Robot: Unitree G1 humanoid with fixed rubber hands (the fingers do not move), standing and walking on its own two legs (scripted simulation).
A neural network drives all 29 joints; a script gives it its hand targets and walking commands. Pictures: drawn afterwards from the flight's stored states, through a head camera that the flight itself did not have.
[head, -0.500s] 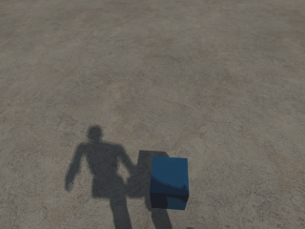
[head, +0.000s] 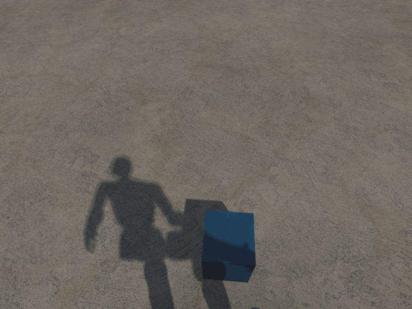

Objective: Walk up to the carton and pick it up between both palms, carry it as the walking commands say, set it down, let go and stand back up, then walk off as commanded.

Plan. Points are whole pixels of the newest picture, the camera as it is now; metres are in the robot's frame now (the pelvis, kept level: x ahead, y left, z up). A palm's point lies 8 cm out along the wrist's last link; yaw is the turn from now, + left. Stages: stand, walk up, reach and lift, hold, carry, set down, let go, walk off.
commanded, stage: walk up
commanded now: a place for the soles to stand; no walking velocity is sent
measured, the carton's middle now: (227, 247) +0.47 -0.07 -0.61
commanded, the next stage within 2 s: none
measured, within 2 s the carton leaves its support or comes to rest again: neither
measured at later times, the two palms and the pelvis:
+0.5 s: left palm out of the picture +0.05 +0.31 -0.10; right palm out of the picture +0.07 -0.32 -0.11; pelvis -0.01 -0.01 +0.00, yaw +0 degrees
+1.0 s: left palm out of the picture +0.07 +0.28 -0.10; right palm out of the picture +0.07 -0.35 -0.11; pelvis +0.00 -0.03 +0.00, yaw -1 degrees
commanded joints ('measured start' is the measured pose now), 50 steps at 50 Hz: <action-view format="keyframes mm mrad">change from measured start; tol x16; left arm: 1 -30 234 32 -64 -3 -15 24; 38 -87 231 41 -98 31 9 -12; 50 120 314 79 -86 21 -17 6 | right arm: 1 -79 -215 -30 -20 21 -17 -18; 50 -46 -214 -38 -56 12 -29 -15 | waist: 1 0 -43 -225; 31 -15 -142 -212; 41 -36 89 -67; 45 64 -271 -157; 50 45 -151 -141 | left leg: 1 79 143 -175 -177 370 58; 12 -29 83 -173 -247 -174 46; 21 118 180 -332 -383 -108 93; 26 47 101 -137 -183 231 25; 36 97 136 -205 -287 145 60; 40 201 355 -575 -475 -320 236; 43 18 281 -400 -341 -157 167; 46 -437 -9 -18 171 -131 -18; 50 -334 62 -50 161 -123 -5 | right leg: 1 195 -105 159 -117 356 -106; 15 87 -193 385 -387 -351 -140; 22 78 -29 82 -136 56 -35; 28 246 -198 303 -263 305 -145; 36 113 -99 157 -203 131 -74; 40 -212 0 42 56 -164 -40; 43 70 1 78 -96 -159 -63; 45 408 -233 565 -496 -303 -161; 50 481 -313 533 -374 277 -245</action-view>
